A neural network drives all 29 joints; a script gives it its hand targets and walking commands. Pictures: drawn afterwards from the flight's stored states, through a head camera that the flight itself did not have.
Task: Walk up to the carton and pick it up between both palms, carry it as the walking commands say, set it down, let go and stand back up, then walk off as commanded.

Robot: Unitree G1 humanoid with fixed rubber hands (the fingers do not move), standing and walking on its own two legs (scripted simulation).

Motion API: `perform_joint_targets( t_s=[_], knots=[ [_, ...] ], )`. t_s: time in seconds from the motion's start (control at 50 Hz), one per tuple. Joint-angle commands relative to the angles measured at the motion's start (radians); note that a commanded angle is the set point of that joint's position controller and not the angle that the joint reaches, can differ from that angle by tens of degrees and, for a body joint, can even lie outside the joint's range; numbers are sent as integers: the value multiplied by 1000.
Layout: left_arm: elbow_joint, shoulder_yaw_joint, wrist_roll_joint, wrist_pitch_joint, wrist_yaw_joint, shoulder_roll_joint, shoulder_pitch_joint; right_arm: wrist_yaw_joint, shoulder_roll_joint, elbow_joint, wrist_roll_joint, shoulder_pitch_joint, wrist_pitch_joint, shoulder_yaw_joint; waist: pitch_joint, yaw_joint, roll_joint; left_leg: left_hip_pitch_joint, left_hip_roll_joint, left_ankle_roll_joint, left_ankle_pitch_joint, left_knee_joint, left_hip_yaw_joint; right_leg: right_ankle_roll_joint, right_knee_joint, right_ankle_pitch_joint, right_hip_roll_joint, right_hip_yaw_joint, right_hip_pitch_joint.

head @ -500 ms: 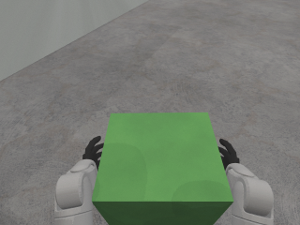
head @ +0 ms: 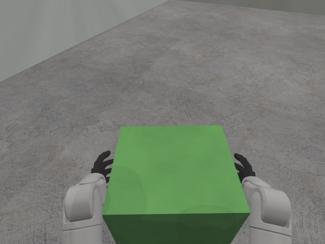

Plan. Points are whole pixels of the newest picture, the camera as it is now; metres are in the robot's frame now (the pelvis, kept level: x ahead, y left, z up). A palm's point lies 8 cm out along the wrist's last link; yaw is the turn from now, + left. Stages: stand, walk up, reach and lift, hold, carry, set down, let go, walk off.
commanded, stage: carry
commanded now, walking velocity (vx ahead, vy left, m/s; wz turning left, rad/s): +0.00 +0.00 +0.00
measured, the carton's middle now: (171, 195) +0.25 -0.01 +0.01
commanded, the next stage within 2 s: none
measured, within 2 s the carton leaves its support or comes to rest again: neither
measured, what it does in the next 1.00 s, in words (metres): walks ahead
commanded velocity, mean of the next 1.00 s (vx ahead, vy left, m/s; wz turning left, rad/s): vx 0.40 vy -0.12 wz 0.00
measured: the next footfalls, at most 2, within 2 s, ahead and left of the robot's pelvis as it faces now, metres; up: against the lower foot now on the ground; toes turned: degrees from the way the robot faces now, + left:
right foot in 1.16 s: +0.31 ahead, -0.23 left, +0.00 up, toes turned -11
left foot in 1.56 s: +0.66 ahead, -0.04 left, +0.00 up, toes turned +14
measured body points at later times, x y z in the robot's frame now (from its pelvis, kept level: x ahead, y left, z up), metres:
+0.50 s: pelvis +0.03 -0.02 +0.01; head +0.01 -0.02 +0.46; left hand +0.30 +0.15 +0.06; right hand +0.29 -0.19 +0.06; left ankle +0.11 +0.09 -0.72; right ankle +0.02 -0.10 -0.72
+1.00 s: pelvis +0.14 -0.03 +0.02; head +0.13 -0.03 +0.47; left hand +0.40 +0.13 +0.07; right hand +0.38 -0.21 +0.07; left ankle +0.11 +0.09 -0.72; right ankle +0.10 -0.14 -0.70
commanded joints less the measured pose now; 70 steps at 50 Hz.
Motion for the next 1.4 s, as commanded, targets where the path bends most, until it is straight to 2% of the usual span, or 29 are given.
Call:
perform_joint_targets(
  t_s=[0.0,0.06,0.1,0.12,0.16,0.26,0.38,0.6,0.62,0.66,0.7,0.76,0.8,0.84,0.86,0.88,0.92,0.98,1.02,1.1,1.12,1.14,1.16,1.18,1.2,1.22,1.24,1.32,1.38],
  knots=[
    [-24,-639,-276,-80,-193,-813,-518,241,767,-85,280,-643,-72,729,-259,47,82,12,148,-27,-352,-332,-178,-3,-141,31,9,40,212],
    [-9,-630,-286,-127,-202,-828,-531,227,764,-82,254,-626,-123,731,-297,30,-9,155,137,-34,-154,-216,-179,-17,-359,-8,-71,156,224],
    [-211,-744,-379,-122,-203,-858,-578,216,814,-291,339,-671,-112,844,-265,28,-104,196,64,-66,-110,-177,-89,-37,-367,-132,-117,213,73],
    [-164,-714,-362,-120,-205,-841,-566,211,805,-237,312,-659,-112,812,-258,28,-114,241,57,-56,-68,-134,-71,-30,-390,-127,-124,216,31],
    [-260,-752,-394,-84,-203,-831,-547,198,811,-300,341,-627,-82,858,-264,28,-83,244,55,-40,-18,-119,-60,-30,-390,-63,-131,192,53],
    [-124,-674,-303,-63,-202,-732,-451,200,716,-130,259,-518,-60,759,-262,25,-31,239,75,-28,20,-137,-80,-43,-338,60,-124,172,97],
    [-107,-668,-296,-108,-199,-768,-511,215,749,-112,268,-588,-106,743,-214,28,8,198,91,-31,39,-164,-95,-38,-316,104,-116,163,118],
    [-129,-650,-286,-178,-191,-749,-462,202,739,-146,260,-553,-171,756,-304,32,-13,243,108,-21,245,-109,-90,-33,-244,324,-118,144,221],
    [-400,-811,-430,-133,-186,-797,-541,194,800,-418,397,-635,-128,912,-315,41,-44,250,100,-2,2,-113,-69,-50,-272,114,-108,134,246],
    [-354,-780,-399,-81,-191,-775,-519,196,775,-365,377,-598,-76,885,-267,33,-87,237,98,8,-359,-116,-96,-84,-378,-298,-111,198,160],
    [-289,-746,-363,-33,-196,-745,-434,201,737,-302,349,-528,-29,851,-181,31,-102,184,67,-11,-365,-61,-50,-94,-490,-418,-132,218,112],
    [-270,-762,-371,-5,-206,-742,-442,217,726,-290,364,-526,6,847,-141,20,-85,231,62,-19,-169,-24,-11,-106,-462,-291,-156,204,99],
    [-254,-777,-368,8,-206,-753,-451,230,726,-233,365,-499,21,823,-109,6,21,366,134,15,-187,-130,-121,-70,-331,-200,-108,108,-30],
    [-238,-776,-350,21,-206,-757,-468,236,730,-157,351,-452,31,793,-66,-5,239,446,357,113,-555,-396,-548,-1,-22,-112,-16,57,-230],
    [-248,-777,-352,27,-212,-761,-493,237,752,-154,343,-463,28,789,-11,-6,258,424,442,167,-493,-457,-672,1,39,-95,-56,144,-288],
    [-263,-782,-375,28,-216,-773,-521,233,771,-186,349,-497,22,795,-2,-5,206,429,467,184,-350,-468,-708,5,50,-82,-71,180,-312],
    [-271,-789,-414,19,-221,-817,-528,225,801,-264,364,-551,13,814,-83,-6,111,485,457,151,-259,-451,-586,16,7,-52,-93,171,-287],
    [-267,-763,-399,0,-210,-863,-481,229,820,-350,393,-582,3,845,-182,1,152,510,357,59,-197,-401,-320,12,-113,39,-63,57,-149],
    [-300,-764,-388,-12,-196,-863,-475,233,815,-390,402,-576,1,852,-184,3,185,469,305,19,-95,-386,-218,14,-190,96,-20,-14,-45],
    [-316,-753,-353,-13,-176,-813,-398,232,771,-396,395,-500,8,863,-295,36,136,343,174,-59,291,-95,17,15,-324,124,54,-155,395],
    [-307,-746,-341,-12,-174,-801,-363,232,753,-393,390,-489,11,862,-348,60,47,193,122,-87,303,111,77,-6,-327,48,24,-91,597],
    [-302,-739,-328,-12,-175,-789,-320,234,735,-389,392,-502,15,864,-333,107,-123,-79,59,-108,73,388,82,-70,-412,-99,-149,180,752],
    [-312,-739,-322,-14,-173,-776,-325,237,735,-386,401,-502,21,872,-262,93,-318,-384,-52,-105,-378,561,33,-158,-432,50,-322,487,829],
    [-302,-734,-316,-15,-166,-775,-342,242,743,-388,418,-549,27,877,-224,70,-276,-515,8,-80,-426,705,-80,-233,-446,282,-402,639,789],
    [-309,-744,-331,-14,-163,-796,-362,244,749,-377,426,-550,30,860,-249,62,-175,-553,75,-59,-418,772,-133,-252,-421,277,-424,597,769],
    [-345,-758,-355,-15,-164,-817,-400,243,765,-364,424,-533,24,854,-250,57,-87,-561,107,-57,-383,708,-132,-231,-419,234,-402,505,788],
    [-375,-772,-383,-20,-170,-831,-429,240,785,-367,423,-526,14,860,-247,54,-75,-584,128,-71,-345,603,-109,-205,-425,249,-380,420,824],
    [-401,-780,-418,-34,-194,-823,-458,218,792,-379,393,-523,-12,868,-179,47,-136,-295,91,-100,-131,280,-6,-166,-511,211,-274,153,561],
    [-411,-794,-428,-28,-208,-800,-455,197,786,-424,359,-494,-21,868,-148,35,-182,-143,52,-86,3,171,88,-160,-553,249,-231,47,485]
  ],
)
